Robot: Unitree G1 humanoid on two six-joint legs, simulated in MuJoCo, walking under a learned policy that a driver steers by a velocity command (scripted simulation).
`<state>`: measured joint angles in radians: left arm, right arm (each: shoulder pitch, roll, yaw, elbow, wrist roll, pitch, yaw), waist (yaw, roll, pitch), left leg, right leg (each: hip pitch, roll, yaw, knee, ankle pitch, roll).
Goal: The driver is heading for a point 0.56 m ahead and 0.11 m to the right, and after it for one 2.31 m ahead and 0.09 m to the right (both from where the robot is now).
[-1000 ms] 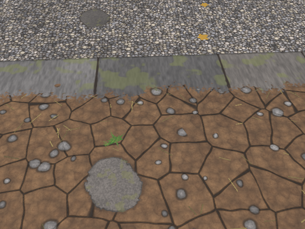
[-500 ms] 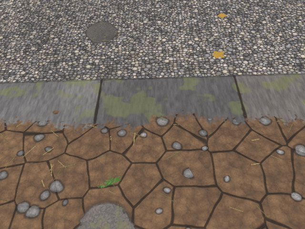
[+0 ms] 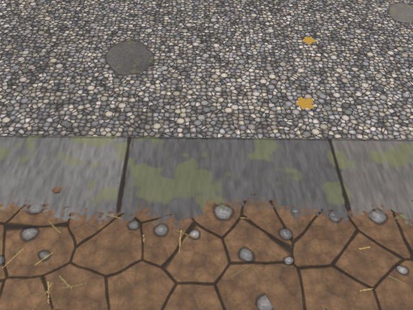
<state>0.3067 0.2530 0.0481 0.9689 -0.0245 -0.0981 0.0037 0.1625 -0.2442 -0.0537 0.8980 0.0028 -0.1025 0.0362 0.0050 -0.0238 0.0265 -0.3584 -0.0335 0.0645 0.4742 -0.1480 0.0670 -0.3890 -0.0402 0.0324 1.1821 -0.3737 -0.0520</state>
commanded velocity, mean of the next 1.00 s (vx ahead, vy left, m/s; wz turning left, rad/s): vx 0.50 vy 0.00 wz -0.20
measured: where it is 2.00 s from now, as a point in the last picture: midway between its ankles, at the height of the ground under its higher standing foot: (236, 158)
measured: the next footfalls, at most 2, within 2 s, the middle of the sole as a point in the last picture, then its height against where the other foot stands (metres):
right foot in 0.46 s outside the picture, level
left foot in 1.02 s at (223, 227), level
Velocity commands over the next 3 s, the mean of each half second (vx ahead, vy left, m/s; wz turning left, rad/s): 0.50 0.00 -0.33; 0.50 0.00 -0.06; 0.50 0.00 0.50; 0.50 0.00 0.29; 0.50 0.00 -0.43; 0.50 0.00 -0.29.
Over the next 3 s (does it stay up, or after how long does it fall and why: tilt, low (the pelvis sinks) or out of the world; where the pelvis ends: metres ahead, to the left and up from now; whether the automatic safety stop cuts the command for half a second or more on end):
stays up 1.63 -0.10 0.00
